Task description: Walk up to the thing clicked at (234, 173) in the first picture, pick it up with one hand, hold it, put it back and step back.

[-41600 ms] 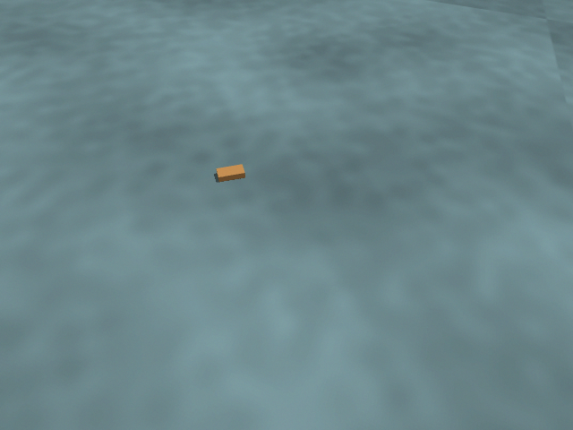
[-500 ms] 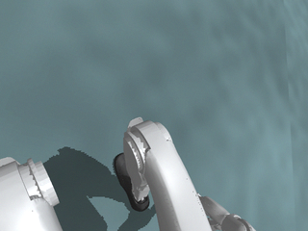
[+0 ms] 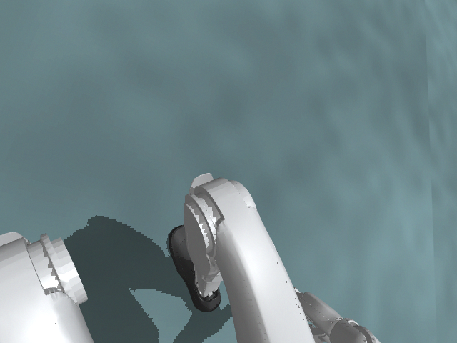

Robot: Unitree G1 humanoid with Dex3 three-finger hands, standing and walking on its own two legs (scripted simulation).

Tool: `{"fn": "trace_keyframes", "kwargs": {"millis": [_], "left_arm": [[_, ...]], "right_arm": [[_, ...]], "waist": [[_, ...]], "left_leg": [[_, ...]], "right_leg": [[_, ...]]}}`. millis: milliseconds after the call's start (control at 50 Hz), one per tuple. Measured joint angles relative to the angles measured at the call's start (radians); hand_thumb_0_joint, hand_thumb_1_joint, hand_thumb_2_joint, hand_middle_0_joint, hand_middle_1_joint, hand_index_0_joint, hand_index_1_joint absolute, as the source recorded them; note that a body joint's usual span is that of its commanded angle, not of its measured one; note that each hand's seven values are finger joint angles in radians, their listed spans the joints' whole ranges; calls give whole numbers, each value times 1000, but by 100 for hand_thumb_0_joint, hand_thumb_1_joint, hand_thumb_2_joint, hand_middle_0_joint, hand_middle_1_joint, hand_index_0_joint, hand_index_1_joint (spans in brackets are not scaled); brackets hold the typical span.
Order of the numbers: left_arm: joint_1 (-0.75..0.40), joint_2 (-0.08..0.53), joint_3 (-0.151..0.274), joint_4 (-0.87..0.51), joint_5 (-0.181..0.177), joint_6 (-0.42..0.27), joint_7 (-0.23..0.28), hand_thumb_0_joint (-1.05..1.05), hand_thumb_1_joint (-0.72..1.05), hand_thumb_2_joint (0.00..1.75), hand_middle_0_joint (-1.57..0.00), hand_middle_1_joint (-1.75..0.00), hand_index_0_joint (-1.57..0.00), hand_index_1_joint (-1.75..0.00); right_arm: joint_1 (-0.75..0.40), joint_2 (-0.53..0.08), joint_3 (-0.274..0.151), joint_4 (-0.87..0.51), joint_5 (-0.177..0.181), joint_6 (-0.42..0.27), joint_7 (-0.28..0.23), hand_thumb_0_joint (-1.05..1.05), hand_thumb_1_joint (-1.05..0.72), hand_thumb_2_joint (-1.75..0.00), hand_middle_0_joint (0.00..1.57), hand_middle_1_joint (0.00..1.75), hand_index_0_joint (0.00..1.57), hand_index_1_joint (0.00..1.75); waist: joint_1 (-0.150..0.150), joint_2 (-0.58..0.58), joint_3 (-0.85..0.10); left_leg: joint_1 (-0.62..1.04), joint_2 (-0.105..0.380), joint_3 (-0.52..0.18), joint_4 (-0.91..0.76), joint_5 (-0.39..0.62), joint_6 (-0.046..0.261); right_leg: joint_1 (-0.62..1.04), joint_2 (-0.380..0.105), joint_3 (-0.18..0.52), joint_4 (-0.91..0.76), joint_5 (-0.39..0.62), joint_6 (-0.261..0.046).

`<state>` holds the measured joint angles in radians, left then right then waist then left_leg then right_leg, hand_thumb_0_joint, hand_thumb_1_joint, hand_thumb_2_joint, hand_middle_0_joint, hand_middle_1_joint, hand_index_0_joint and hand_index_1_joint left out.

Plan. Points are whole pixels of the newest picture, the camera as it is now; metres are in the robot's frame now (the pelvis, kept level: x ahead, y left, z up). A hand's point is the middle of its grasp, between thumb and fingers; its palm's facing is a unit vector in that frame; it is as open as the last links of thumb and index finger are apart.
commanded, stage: withdraw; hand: left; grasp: from above
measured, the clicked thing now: out of the picture +0.43 +0.36 -0.28
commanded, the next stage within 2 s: home in 0.98 s
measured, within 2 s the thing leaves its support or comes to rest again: neither
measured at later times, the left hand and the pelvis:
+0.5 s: hand out of the picture +0.44 +0.38 -0.10, palm faces -0.35 -0.08 -0.93, open 14.0 cm; pelvis +0.00 +0.00 +0.03, yaw +4 degrees
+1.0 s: hand out of the picture +0.44 +0.35 -0.14, palm faces -0.30 -0.08 -0.95, open 13.9 cm; pelvis +0.00 -0.01 +0.01, yaw +6 degrees
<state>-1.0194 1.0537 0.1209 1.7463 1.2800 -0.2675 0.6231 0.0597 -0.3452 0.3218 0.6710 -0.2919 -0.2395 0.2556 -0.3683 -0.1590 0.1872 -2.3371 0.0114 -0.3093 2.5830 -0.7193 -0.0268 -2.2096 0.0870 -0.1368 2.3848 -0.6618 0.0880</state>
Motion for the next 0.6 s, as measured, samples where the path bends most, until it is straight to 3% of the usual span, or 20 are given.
{"fn": "trace_keyframes", "kwargs": {"millis": [80,180,260,320,380,480,540,600], "left_arm": [[2,-2,-6,-3,4,-6,-2,0,-42,92,-14,-95,-14,-94],[15,-20,20,-59,22,-4,6,0,-44,93,-13,-97,-13,-95],[46,-70,33,-185,11,31,-5,0,-45,95,-12,-98,-12,-96],[94,-135,39,-308,-17,71,-30,0,-46,96,-11,-98,-12,-97],[116,-192,3,-369,-50,130,-86,0,-47,97,-10,-98,-11,-97],[92,-244,-76,-379,-129,204,-230,0,-48,98,-9,-98,-9,-97],[70,-259,-109,-375,-171,207,-330,0,-49,99,-9,-99,-9,-98],[60,-268,-126,-382,-182,178,-417,0,-50,100,-9,-100,-9,-99]], "right_arm": [[2,4,2,2,-1,5,-2,0,-89,-89,21,30,20,30],[16,8,-12,5,-1,4,2,0,-90,-89,21,30,20,30],[42,17,-53,17,13,5,11,0,-90,-89,21,30,20,30],[69,26,-97,33,39,26,23,0,-90,-89,21,30,20,30],[82,36,-144,49,75,58,30,0,-90,-89,21,30,20,30],[69,37,-199,34,132,111,20,0,-90,-90,21,30,20,30],[60,32,-214,11,156,136,1,0,-90,-90,20,30,20,30],[60,26,-218,-11,172,160,-30,0,-90,-90,20,30,20,30]], "waist": [[1,-1,-3],[9,5,-13],[30,32,-54],[56,75,-126],[83,122,-198],[125,175,-242],[138,188,-230],[147,187,-211]], "left_leg": [[1,-1,-1,-2,2,-2],[3,-2,0,-5,3,-5],[-5,0,8,-15,1,-7],[-18,-1,19,-35,-3,-9],[-19,1,44,-64,-5,-4],[14,10,95,-126,12,14],[41,9,118,-167,34,17],[62,4,129,-200,55,14]], "right_leg": [[0,-1,-1,-1,2,-4],[0,-3,-1,0,2,-6],[-11,-7,3,-5,-1,-13],[-26,-16,9,-14,-10,-27],[-31,-25,26,-28,-21,-25],[-7,-32,64,-66,-18,-9],[16,-40,79,-91,-6,-14],[33,-48,84,-112,6,-24]]}}
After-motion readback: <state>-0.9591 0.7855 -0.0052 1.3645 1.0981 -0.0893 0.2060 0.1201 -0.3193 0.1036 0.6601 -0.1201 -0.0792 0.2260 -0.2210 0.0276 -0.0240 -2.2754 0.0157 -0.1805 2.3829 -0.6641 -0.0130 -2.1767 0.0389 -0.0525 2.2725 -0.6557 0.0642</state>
